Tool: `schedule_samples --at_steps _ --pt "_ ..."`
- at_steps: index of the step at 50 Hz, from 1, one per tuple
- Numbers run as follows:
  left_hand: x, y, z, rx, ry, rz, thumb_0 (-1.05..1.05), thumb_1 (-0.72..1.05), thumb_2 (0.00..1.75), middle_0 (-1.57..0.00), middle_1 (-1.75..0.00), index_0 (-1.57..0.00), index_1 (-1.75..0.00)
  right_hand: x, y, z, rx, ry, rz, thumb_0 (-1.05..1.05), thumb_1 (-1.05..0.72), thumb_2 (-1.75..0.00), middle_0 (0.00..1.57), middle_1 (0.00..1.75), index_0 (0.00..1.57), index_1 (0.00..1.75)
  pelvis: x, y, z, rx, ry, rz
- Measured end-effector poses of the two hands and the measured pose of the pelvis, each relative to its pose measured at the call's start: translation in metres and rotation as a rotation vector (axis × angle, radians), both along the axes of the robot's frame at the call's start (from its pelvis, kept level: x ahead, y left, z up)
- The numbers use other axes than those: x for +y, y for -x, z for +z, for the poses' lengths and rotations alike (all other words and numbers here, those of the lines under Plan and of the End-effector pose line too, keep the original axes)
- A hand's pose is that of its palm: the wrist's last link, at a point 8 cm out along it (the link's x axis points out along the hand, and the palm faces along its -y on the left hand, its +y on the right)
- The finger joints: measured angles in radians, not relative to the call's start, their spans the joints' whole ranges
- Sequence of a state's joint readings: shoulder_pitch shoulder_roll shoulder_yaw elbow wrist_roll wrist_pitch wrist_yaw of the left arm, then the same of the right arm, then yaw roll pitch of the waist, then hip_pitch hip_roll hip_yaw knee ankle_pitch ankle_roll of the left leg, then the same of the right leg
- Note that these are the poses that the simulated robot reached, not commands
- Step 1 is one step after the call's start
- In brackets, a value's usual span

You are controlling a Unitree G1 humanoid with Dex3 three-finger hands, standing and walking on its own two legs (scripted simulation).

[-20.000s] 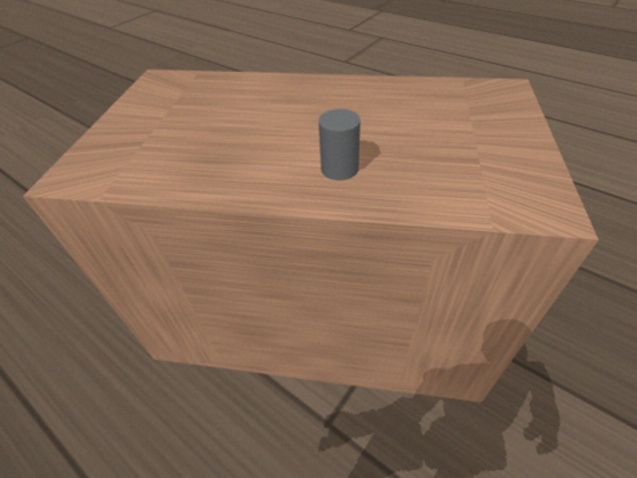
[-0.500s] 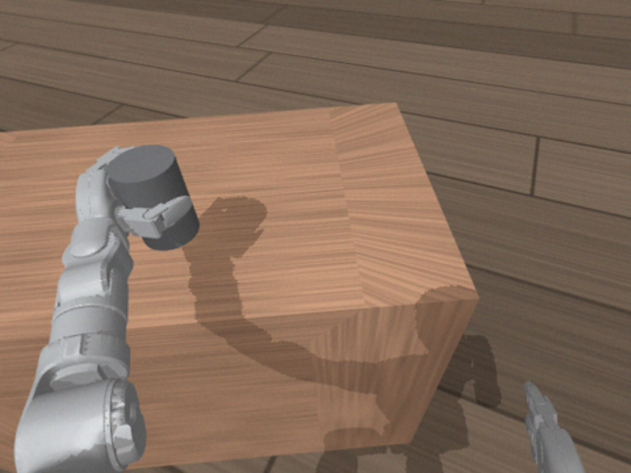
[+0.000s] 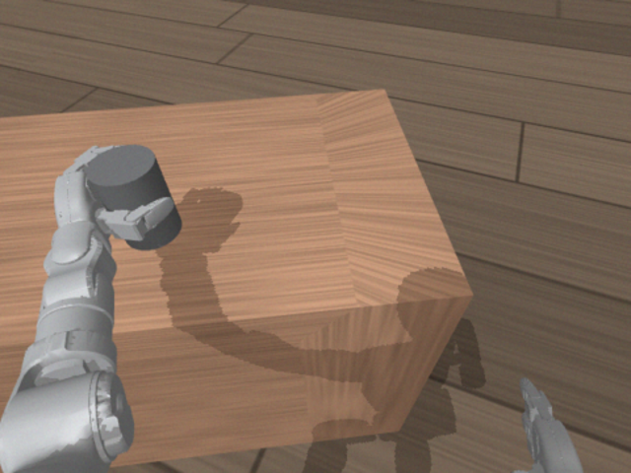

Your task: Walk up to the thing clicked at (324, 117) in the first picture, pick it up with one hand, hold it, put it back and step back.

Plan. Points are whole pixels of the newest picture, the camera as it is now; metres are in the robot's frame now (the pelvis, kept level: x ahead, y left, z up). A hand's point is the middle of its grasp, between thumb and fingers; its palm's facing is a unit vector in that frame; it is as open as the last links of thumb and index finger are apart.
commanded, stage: lower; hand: left
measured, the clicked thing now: (138, 199) +0.46 +0.23 +0.12
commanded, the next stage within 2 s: loosen in 0.76 s
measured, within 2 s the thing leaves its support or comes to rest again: rests again in 0.62 s
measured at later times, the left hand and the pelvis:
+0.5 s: hand (147, 219) +0.47 +0.24 +0.07, palm faces +0.24 -0.97 +0.01, open 10.7 cm; pelvis +0.00 +0.00 -0.02, yaw +0 degrees
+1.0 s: hand (147, 225) +0.48 +0.24 +0.06, palm faces +0.22 -0.97 +0.01, open 10.7 cm; pelvis +0.00 +0.01 -0.04, yaw -1 degrees
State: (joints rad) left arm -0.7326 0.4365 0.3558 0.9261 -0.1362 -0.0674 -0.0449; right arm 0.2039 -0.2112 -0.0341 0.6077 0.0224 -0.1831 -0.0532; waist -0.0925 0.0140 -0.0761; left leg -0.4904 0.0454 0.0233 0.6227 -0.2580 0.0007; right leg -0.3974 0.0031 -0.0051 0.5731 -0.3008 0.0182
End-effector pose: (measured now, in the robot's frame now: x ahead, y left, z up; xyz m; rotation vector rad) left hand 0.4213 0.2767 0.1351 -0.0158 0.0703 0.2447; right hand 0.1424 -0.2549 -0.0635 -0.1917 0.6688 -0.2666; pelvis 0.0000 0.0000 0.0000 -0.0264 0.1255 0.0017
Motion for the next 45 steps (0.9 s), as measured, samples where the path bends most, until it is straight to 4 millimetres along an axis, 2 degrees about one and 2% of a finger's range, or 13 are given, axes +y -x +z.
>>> schedule_samples --at_steps 5,16,24,34,45 --pt "0.002 -0.003 -0.010 -0.002 0.018 0.005 0.00 -0.51 1.14 -0.64 -1.03 -0.68 -1.04 0.000 0.000 -0.003 0.020 0.002 0.004 -0.01 0.52 -0.05 0.05 0.05 0.05 0.05 -0.001 0.000 -0.003 0.017 0.001 0.001" --pt "0.004 -0.006 -0.050 0.026 0.006 0.000 0.00 -0.51 1.13 -0.65 -1.02 -0.69 -1.03 -0.002 0.001 -0.007 0.031 0.024 0.015 -0.01 0.51 -0.06 0.05 0.05 0.05 0.05 -0.001 0.002 -0.014 0.067 0.008 -0.004" --pt "0.006 -0.014 -0.059 0.003 0.005 -0.006 0.00 -0.51 1.13 -0.65 -1.02 -0.69 -1.03 0.001 -0.001 -0.004 0.019 0.048 0.029 -0.01 0.50 -0.06 0.05 0.05 0.05 0.05 0.000 0.002 -0.021 0.093 0.016 -0.003" --pt "0.011 -0.019 -0.077 0.016 -0.002 -0.008 0.00 -0.50 1.13 -0.65 -1.02 -0.69 -1.03 0.003 0.008 -0.012 0.052 0.054 0.025 -0.01 0.51 -0.06 0.05 0.05 0.05 0.05 0.005 0.003 -0.029 0.129 0.022 -0.009" --pt "0.015 -0.022 -0.080 -0.022 -0.003 -0.022 0.00 -0.51 1.13 -0.65 -1.01 -0.69 -1.03 0.010 0.001 -0.013 0.039 0.059 0.054 -0.01 0.51 -0.06 0.05 0.05 0.05 0.05 0.007 0.004 -0.035 0.150 0.028 -0.005"
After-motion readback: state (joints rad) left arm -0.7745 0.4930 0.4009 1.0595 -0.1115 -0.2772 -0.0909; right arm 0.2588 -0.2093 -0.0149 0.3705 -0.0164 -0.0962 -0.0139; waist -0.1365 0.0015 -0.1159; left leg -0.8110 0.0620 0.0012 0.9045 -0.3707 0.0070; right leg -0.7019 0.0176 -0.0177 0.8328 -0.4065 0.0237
